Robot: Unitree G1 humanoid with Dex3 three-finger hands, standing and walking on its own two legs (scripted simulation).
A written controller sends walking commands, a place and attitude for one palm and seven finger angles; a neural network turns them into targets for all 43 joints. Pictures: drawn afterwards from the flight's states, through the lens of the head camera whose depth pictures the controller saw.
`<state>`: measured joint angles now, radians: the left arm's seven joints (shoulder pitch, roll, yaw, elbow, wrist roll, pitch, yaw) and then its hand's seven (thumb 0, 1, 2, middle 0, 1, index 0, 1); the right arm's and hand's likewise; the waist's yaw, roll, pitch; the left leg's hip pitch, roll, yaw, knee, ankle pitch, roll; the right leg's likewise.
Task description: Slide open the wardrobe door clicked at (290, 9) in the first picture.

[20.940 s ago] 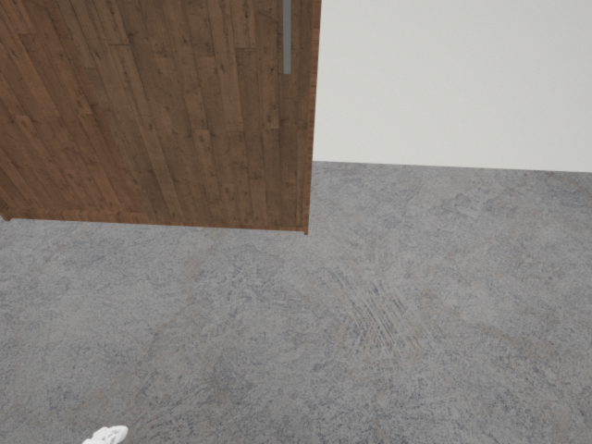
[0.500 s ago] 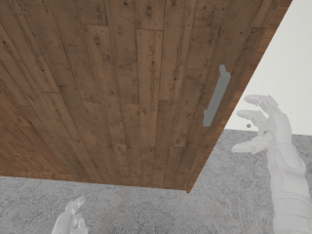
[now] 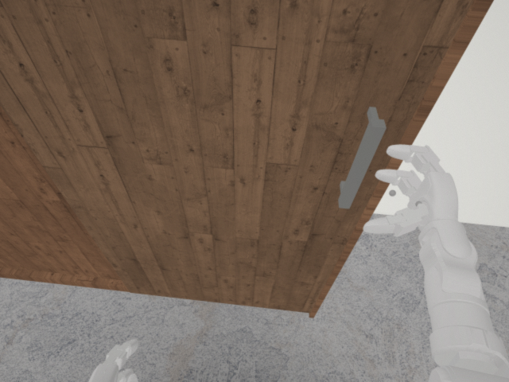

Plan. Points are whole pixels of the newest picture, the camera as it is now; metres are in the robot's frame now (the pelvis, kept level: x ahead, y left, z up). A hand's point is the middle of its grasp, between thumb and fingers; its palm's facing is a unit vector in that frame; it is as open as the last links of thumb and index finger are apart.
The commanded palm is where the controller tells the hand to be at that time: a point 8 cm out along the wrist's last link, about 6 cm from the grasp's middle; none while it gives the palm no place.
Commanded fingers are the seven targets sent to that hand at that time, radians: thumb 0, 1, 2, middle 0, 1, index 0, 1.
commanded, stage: move the hooked fingers beside the handle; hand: right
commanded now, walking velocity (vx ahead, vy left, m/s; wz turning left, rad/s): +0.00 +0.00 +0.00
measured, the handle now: (357, 161) +0.46 -0.13 +0.11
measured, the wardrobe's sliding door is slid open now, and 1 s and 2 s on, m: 0.00 0.00 0.00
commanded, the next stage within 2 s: feel for the door with the fingertips in 1.68 s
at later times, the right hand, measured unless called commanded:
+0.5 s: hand (397, 202) +0.38 -0.18 +0.11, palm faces +0.04 +1.00 -0.01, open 14.0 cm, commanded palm +0.35 -0.22 +0.12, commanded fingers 0.00 0.50 -0.30 0.30 1.20 0.30 1.20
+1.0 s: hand (389, 191) +0.39 -0.16 +0.12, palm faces +0.02 +1.00 -0.02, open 14.0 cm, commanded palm +0.35 -0.21 +0.11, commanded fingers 0.00 0.50 -0.30 0.30 1.20 0.30 1.20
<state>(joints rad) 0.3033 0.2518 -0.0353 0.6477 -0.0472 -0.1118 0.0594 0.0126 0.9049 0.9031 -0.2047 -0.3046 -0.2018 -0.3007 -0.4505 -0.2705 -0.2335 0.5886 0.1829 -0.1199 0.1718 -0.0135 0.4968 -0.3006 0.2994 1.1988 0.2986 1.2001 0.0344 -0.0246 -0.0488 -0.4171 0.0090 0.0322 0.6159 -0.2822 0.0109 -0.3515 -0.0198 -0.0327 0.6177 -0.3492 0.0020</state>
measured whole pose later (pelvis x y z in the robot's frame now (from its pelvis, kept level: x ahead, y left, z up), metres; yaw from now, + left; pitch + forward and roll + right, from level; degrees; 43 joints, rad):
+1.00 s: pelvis +0.00 +0.00 +0.00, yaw +0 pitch +4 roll +0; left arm 0.29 0.25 -0.05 0.65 -0.05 -0.10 0.05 0.01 0.90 0.90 -0.20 -0.30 -0.20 -0.30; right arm -0.46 -0.26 -0.20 0.59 0.18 -0.12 0.15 -0.01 0.50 -0.30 0.30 1.20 0.30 1.20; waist 0.02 -0.03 -0.06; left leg -0.41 0.01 0.04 0.61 -0.28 0.01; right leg -0.34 -0.02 -0.03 0.62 -0.35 0.01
